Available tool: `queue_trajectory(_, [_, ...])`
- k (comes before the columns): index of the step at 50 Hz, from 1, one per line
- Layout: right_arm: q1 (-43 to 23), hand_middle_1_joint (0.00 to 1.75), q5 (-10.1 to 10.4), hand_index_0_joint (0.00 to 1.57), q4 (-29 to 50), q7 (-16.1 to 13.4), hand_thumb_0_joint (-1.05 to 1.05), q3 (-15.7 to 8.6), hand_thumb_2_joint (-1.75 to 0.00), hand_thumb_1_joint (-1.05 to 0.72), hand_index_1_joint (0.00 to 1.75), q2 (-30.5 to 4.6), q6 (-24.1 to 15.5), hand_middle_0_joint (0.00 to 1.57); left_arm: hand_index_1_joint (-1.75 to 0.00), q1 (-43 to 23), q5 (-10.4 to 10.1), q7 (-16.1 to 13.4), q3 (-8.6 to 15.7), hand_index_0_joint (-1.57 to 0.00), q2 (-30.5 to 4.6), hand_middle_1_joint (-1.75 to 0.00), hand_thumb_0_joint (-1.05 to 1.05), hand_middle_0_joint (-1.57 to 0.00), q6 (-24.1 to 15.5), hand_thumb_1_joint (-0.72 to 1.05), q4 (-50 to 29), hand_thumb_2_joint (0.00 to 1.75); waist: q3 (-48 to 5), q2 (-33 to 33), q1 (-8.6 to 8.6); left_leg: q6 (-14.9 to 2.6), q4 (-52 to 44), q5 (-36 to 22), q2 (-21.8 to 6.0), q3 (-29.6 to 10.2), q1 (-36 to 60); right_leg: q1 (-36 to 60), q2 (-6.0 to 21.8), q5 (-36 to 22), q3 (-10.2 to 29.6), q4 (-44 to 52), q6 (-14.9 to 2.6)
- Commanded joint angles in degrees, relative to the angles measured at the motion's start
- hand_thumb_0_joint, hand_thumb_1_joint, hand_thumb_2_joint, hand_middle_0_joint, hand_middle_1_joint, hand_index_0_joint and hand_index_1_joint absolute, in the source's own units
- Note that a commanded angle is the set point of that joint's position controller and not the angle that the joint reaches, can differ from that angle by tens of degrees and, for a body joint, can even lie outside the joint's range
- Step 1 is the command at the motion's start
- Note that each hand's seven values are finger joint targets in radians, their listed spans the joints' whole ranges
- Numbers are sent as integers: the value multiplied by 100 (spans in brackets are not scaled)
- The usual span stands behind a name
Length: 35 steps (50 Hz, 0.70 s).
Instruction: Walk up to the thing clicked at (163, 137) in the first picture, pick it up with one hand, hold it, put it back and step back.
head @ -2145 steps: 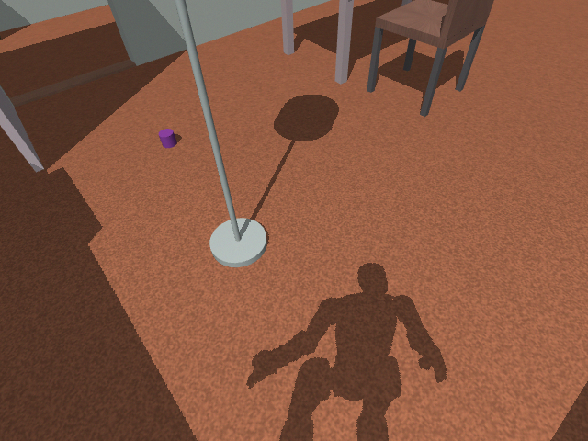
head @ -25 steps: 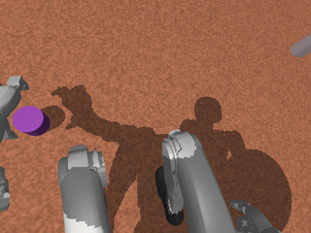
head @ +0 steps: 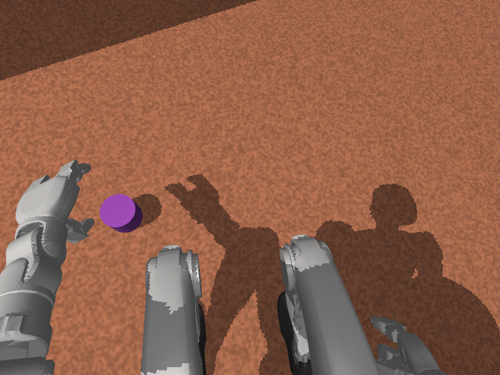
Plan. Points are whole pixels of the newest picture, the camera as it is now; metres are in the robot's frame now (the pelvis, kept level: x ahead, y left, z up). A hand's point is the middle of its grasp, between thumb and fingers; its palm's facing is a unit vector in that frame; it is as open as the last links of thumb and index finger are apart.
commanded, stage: home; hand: left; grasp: from above
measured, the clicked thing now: (122, 213) +0.44 +0.30 -0.38
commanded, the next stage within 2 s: none
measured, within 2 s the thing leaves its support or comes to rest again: neither
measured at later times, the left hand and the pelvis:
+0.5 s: hand (32, 299) +0.25 +0.23 +0.09, palm faces +0.01 -0.93 -0.38, open 7.4 cm; pelvis +0.03 +0.00 +0.18, yaw +5 degrees
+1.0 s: hand out of the picture +0.22 +0.20 +0.25, palm faces +0.17 -0.97 -0.19, open 7.4 cm; pelvis +0.08 +0.00 +0.29, yaw +7 degrees
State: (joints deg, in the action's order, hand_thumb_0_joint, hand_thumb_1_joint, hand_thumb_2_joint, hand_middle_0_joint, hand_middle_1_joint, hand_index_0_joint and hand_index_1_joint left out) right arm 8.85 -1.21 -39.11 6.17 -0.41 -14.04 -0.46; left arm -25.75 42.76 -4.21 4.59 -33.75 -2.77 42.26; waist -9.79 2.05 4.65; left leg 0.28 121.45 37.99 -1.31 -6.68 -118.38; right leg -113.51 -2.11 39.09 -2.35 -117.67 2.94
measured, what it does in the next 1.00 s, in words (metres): rises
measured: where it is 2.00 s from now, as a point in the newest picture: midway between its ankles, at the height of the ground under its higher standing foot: (247, 356)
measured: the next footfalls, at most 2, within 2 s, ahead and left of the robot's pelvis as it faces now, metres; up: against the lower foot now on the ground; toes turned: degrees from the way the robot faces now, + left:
none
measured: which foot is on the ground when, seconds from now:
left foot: down 0.00-1.00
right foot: down 0.00-1.00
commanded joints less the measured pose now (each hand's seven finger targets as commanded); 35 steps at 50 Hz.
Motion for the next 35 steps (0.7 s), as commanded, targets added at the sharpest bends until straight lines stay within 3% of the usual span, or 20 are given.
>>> queue_trajectory(1, [369,30,156,20,709,-219,0,-453,-90,-90,30,-1132,-157,20,-30,-321,-907,157,467,-20,-1065,-30,0,-20,83,90,-2158,90,-3297,581,-132,-235,-2001,-708,56,316,3038,2370,-74,-1090,-197,1889,-466])
queue_trajectory(6, [75,30,242,20,963,-398,0,-472,-90,-90,30,-1126,-223,20,-30,450,-1531,166,555,-20,-659,-30,0,-20,315,90,-2916,90,-3088,765,-220,-156,-2853,-533,-6,161,3962,2646,3,-896,-175,2350,-479])
queue_trajectory(7, [18,30,260,20,1016,-423,0,-465,-90,-90,30,-1091,-246,20,-30,795,-1652,180,426,-20,-417,-30,0,-20,418,90,-2888,90,-2904,744,-203,-145,-2996,-489,-16,168,4053,2710,2,-861,-165,2485,-477])
queue_trajectory(8, [-19,30,270,20,1111,-456,0,-483,-90,-90,30,-1081,-280,20,-30,876,-1793,187,397,-20,-332,-30,0,-20,489,89,-3411,90,-3124,834,-210,-139,-3116,-532,-1,195,4307,2913,7,-903,-143,2639,-480])
queue_trajectory(9, [-41,30,280,20,1149,-496,0,-474,-90,-90,30,-1103,-309,20,-30,1052,-1941,174,533,-20,-368,-30,0,-20,602,89,-3507,90,-3115,852,-248,-123,-3321,-455,-2,141,4495,3029,26,-835,-149,2745,-474])
queue_trajectory(11, [-160,30,299,20,1250,-579,0,-440,-90,-90,30,-1040,-377,20,-29,1409,-2266,182,361,-20,-95,-29,0,-20,808,85,-3827,87,-2884,754,-149,-127,-3586,-327,5,135,4664,3269,28,-747,-136,3056,-449])
queue_trajectory(15, [-324,30,343,20,1442,-746,0,-368,-90,-90,30,-961,-507,20,-30,2059,-2929,175,242,-20,216,-30,0,-20,1237,90,-4281,90,-2529,614,-101,-133,-4117,-68,16,104,5112,3759,33,-538,-59,3671,-426])
queue_trajectory(17, [-319,30,350,20,1510,-833,0,-330,-90,-90,30,-922,-580,20,-30,2339,-3235,137,336,-20,239,-30,0,-20,1417,90,-4547,90,-2441,659,-134,-124,-4430,15,20,65,5444,4041,36,-484,-32,3959,-417])
queue_trajectory(20, [-227,30,364,20,1554,-960,0,-244,-90,-90,30,-798,-688,20,-30,2815,-3616,88,256,-20,506,-30,0,-20,1651,90,-4762,90,-2207,564,-74,-108,-4826,-223,26,53,5868,4518,54,-647,-7,4385,-412])
queue_trajectory(24, [33,30,373,20,1585,-1143,0,-129,-90,-90,30,-647,-808,20,-30,3415,-3985,-21,245,-20,797,-30,0,-20,1965,90,-5007,90,-2168,443,-48,-89,-5182,-1276,34,169,6522,5410,43,-1476,-4,4947,-406])
queue_trajectory(27, [184,30,360,20,1550,-1327,0,-39,-90,-90,30,-564,-927,20,-30,3763,-4234,-68,230,-20,1011,-30,0,-20,2186,90,-5170,90,-1948,393,-18,-89,-5567,-1709,34,218,6924,6052,45,-1851,-1,5408,-396])
queue_trajectory(31, [338,30,335,20,1629,-1547,0,40,-90,-90,30,-495,-1080,20,-30,4330,-4513,-60,243,-20,1274,-30,0,-20,2435,90,-5427,90,-1520,405,-86,-62,-6157,-1951,52,232,7430,6665,50,-2045,-36,5990,-374])
queue_trajectory(35, [490,30,307,20,1778,-1687,0,65,-90,-90,30,-415,-1206,20,-30,4967,-4662,-40,227,-20,1433,-30,0,-20,2636,90,-5843,90,-1221,346,-166,-73,-6566,-2347,97,352,7874,7326,38,-2430,-95,6548,-340])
